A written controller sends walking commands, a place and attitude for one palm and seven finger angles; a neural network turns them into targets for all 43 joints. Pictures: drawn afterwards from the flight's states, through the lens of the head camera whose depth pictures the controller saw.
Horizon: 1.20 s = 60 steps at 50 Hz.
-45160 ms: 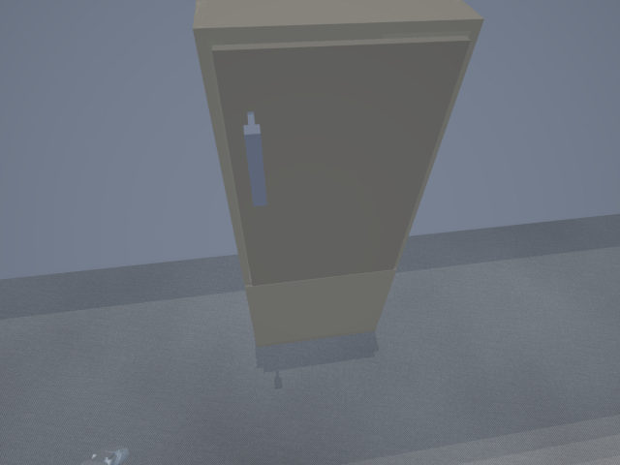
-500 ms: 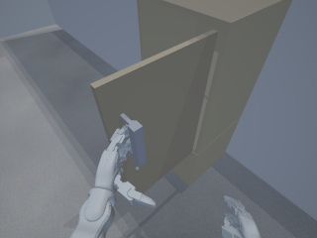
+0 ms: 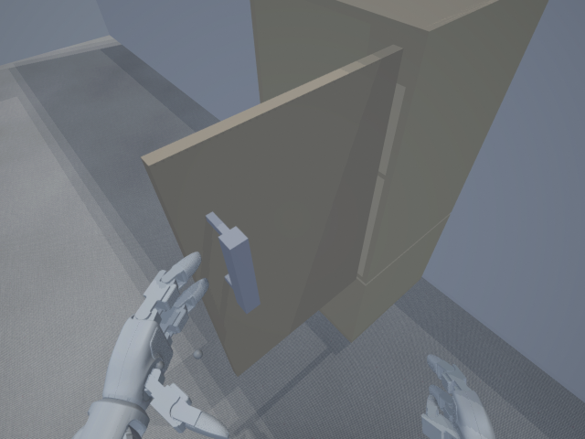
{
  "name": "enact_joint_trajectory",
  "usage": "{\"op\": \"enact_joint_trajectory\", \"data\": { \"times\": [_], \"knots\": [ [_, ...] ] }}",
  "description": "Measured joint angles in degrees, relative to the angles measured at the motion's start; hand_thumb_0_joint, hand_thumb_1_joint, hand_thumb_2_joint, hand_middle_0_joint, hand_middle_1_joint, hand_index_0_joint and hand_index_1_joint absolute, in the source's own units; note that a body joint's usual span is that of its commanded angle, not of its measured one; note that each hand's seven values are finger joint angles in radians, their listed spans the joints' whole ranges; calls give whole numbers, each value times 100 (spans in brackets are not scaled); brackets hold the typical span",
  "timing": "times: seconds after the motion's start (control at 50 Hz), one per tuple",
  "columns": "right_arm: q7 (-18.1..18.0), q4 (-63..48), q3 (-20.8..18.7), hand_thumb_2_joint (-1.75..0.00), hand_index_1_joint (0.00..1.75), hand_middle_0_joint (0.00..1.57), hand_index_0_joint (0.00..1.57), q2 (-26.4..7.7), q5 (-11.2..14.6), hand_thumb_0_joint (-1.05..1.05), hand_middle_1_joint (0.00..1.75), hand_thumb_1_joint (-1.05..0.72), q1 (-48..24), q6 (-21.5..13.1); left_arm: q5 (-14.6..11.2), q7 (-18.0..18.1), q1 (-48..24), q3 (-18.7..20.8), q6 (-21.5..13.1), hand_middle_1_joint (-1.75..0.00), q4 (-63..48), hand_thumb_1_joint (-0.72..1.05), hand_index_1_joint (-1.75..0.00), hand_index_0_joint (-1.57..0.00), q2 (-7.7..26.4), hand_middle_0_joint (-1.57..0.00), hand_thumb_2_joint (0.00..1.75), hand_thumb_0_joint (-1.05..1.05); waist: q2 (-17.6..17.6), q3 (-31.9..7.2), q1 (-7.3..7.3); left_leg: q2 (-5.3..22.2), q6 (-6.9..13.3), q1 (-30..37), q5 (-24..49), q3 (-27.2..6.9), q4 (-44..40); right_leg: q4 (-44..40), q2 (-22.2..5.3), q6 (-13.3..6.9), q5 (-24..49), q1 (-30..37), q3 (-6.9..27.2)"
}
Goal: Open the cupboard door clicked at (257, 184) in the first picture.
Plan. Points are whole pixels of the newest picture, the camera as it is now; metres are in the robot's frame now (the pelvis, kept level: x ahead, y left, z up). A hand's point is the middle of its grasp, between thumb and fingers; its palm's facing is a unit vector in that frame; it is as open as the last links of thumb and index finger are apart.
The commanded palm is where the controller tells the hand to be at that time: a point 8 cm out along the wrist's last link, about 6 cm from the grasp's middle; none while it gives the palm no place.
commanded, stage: slide the hand sideways off the handle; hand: left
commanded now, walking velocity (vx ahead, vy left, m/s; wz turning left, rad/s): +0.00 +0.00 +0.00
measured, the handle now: (232, 263) +0.31 +0.11 +0.10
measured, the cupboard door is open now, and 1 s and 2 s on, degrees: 90 90 90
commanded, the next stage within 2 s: draw the hand back to the body in 0.26 s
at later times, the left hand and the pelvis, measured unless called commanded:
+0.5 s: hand (154, 375) +0.17 +0.16 +0.10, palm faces -0.05 -1.00 -0.07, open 16.3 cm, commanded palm +0.14 +0.23 +0.11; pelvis -0.01 +0.01 -0.01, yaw +1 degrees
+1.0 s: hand (74, 354) +0.17 +0.23 +0.14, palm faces +0.20 -0.94 -0.27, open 15.5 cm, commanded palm +0.13 +0.28 +0.15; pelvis -0.01 +0.03 +0.01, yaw +1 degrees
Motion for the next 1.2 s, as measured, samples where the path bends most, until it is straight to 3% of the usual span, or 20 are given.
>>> {"op": "enact_joint_trajectory", "data": {
  "times": [0.18,0.36,0.46,0.54,0.76,0.88,0.94,1.0,1.08,1.2],
  "knots": [
    [-67,27,-75,-89,30,20,20,-114,58,1,30,-90,44,-218,-390,-396,356,589,-277,-30,-18,-50,-31,-17,145,-17,30,-1,33,-29,29,11,-11,-229,-84,-96,253,151,1,-8,-61,-152,-93],
    [-104,27,-91,-89,30,20,20,-124,87,1,30,-90,16,-473,-480,-635,365,459,-396,-30,-95,-51,-30,-15,152,-16,30,-1,70,-27,22,-37,53,-428,-123,-106,474,299,-52,46,-62,-308,-99],
    [-112,5,-43,-89,30,20,20,-49,95,1,30,-90,35,-499,-387,-475,259,434,-233,-30,-159,-51,-30,-15,177,-16,30,-1,42,-25,24,-57,87,-416,-128,-77,510,325,-71,74,-51,-298,-69],
    [-136,41,16,-89,30,20,20,11,110,1,30,-90,71,-489,-414,-411,218,628,-95,-30,-278,-50,-30,-15,317,-16,30,-1,38,-60,37,-58,108,-315,-116,-58,457,255,-68,97,-22,-195,-49],
    [-210,216,127,-89,30,20,20,-65,174,1,30,-90,50,-632,-700,-738,45,1075,485,-30,-325,-50,-30,-15,499,-16,30,-1,83,-40,77,-79,174,48,-8,-66,163,-151,-70,171,142,230,-53],
    [-202,283,112,-89,30,20,20,-92,187,1,30,-90,13,-768,-795,-818,105,1281,596,-30,-510,-47,-30,-15,586,-16,31,-1,74,-33,128,-95,198,282,63,-63,-44,-388,-75,201,229,481,-48],
    [-275,312,106,-89,30,20,20,-47,74,1,30,-90,-38,-706,-159,-39,171,1206,613,-30,-728,-42,-30,-16,734,-16,34,-1,36,55,183,-99,208,522,145,-26,-270,-595,-69,211,313,700,-9],
    [-290,320,100,-89,30,20,20,1,10,1,30,-90,-85,-612,224,620,314,1155,612,-30,-854,-35,-30,-16,680,-16,37,-1,23,164,180,-111,214,753,273,-6,-552,-870,-68,221,438,926,11],
    [-299,423,103,-89,30,20,20,28,-54,1,30,-90,-128,-487,503,1076,395,1120,591,-30,-838,-23,-30,-16,659,-17,42,-1,29,307,221,-140,227,1037,433,18,-910,-1191,-83,235,583,1190,38],
    [-291,670,102,-89,30,20,20,41,-114,1,30,-90,-168,-354,661,1345,307,1260,536,-30,-765,-3,-30,-17,777,-18,50,0,73,409,277,-185,237,1412,620,31,-1370,-1560,-112,253,717,1526,55]
  ]
}}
